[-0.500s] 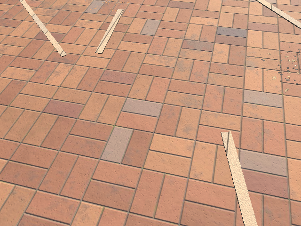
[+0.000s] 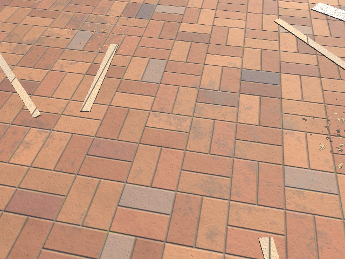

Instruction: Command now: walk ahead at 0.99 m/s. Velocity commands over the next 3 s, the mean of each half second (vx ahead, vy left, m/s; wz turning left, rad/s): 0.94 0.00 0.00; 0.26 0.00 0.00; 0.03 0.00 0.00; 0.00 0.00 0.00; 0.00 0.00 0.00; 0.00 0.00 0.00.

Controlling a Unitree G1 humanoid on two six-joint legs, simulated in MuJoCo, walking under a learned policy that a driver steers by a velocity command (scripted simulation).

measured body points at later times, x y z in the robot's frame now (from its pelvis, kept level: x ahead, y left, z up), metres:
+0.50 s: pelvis +0.48 -0.04 +0.00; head +0.51 -0.04 +0.45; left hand +0.40 +0.22 -0.14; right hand +0.66 -0.28 -0.10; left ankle +0.63 +0.11 -0.67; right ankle +0.41 -0.09 -0.74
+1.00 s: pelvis +0.74 -0.03 +0.00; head +0.76 -0.02 +0.45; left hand +0.87 +0.23 -0.13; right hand +0.84 -0.28 -0.14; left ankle +0.82 +0.05 -0.74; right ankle +0.80 -0.19 -0.72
